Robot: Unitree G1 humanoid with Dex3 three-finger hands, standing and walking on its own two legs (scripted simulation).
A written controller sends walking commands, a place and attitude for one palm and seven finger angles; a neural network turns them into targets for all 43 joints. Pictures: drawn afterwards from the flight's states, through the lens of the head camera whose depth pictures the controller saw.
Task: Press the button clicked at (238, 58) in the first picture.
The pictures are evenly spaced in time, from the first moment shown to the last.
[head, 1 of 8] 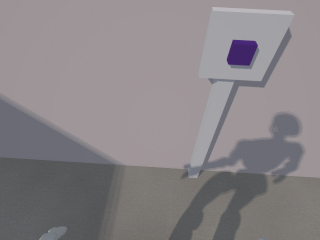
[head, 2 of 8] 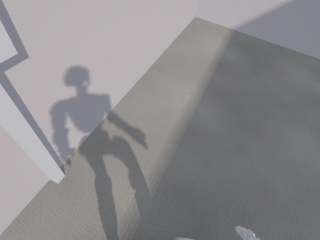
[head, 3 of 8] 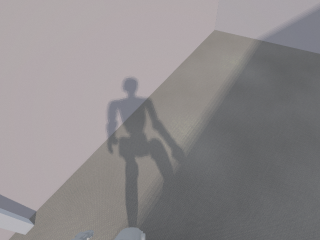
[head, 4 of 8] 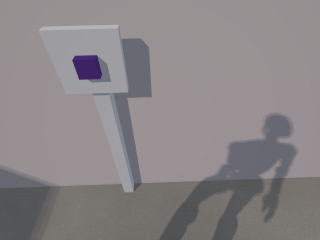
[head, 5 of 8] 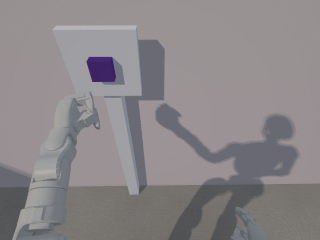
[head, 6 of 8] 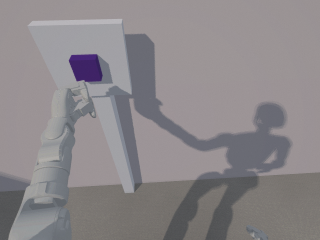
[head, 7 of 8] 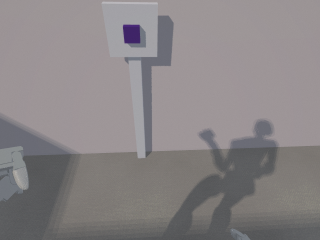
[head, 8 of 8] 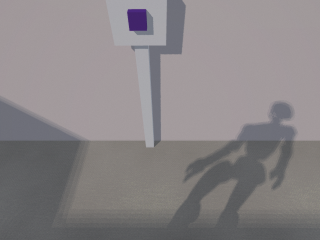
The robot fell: no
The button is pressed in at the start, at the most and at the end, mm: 0 13 0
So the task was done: yes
